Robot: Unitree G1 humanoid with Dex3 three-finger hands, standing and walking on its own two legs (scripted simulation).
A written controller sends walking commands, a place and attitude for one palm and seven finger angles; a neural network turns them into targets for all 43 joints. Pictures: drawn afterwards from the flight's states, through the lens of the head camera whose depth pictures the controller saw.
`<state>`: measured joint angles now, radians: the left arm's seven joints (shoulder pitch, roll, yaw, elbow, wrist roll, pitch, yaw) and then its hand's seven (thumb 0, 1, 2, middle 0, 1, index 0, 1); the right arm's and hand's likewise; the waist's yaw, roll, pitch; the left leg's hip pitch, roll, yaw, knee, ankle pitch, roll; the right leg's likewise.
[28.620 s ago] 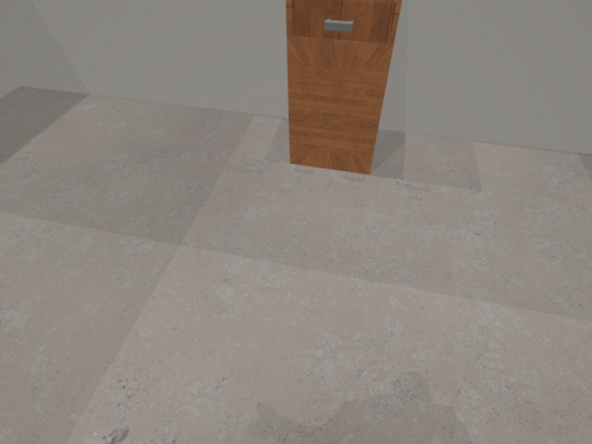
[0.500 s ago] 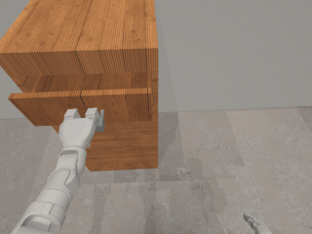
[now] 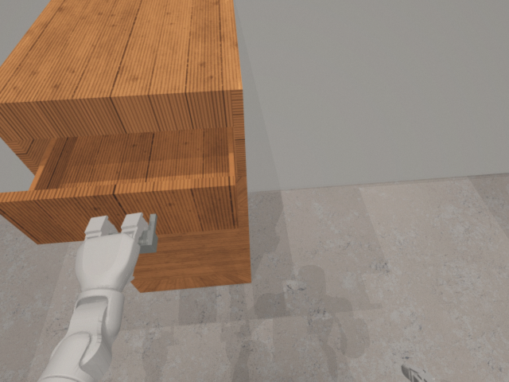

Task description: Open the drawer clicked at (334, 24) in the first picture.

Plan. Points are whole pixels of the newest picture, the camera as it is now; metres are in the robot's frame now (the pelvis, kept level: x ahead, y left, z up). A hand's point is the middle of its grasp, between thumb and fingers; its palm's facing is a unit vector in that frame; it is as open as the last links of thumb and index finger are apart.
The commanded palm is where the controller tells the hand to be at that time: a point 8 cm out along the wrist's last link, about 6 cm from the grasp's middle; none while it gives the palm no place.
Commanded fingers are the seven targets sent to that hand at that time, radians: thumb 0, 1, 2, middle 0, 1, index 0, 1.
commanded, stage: pull the drawer open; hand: left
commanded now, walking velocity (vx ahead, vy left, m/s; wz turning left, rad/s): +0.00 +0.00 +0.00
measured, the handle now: (125, 232) +0.36 +0.24 +0.00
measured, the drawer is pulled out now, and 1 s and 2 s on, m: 0.14 0.23 0.30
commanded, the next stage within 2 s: open the thumb to release the handle in 1.74 s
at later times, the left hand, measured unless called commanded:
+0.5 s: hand (124, 276) +0.29 +0.23 -0.01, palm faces -0.04 -0.08 -1.00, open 6.4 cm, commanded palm +0.23 +0.23 +0.04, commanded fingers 0.00 0.90 0.90 -0.40 -1.35 -0.40 -1.35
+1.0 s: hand (117, 325) +0.21 +0.22 -0.02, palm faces +0.02 -0.06 -1.00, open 6.3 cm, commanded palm +0.19 +0.22 +0.04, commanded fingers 0.00 0.90 0.90 -0.40 -1.35 -0.40 -1.35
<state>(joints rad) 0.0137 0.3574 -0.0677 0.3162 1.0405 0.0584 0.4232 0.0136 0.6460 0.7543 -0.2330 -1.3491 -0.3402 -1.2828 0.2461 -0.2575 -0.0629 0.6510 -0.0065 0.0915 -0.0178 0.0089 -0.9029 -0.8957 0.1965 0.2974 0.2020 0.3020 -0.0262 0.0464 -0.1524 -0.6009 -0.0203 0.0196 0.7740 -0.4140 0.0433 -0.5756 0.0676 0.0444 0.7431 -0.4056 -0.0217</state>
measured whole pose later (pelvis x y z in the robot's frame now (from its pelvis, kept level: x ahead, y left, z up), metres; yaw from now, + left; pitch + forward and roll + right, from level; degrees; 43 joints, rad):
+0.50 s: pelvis -0.01 -0.01 +0.00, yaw +0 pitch +12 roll +0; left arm 0.00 0.35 -0.07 0.35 1.03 0.08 0.37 0.04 0.65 0.73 -0.24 -1.33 -0.36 -1.30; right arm 0.18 -0.22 -0.03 0.62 0.00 0.08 -0.03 0.01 -0.90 -0.90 0.20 0.30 0.20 0.30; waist -0.01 0.05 -0.14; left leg -0.57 -0.02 0.02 0.76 -0.40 0.03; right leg -0.55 0.07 0.04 0.75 -0.40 -0.04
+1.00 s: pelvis +0.00 -0.02 -0.01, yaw +2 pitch +11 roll +0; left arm 0.28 0.31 -0.15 0.09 1.07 0.11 0.45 0.04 0.61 0.79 -0.26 -1.33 -0.40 -1.34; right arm 0.07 -0.20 -0.01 0.61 -0.03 0.08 -0.01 0.01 -0.90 -0.90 0.20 0.30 0.20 0.30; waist 0.06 0.06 -0.15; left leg -0.59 -0.03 -0.01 0.84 -0.44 0.02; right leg -0.57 0.06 0.02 0.84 -0.46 -0.04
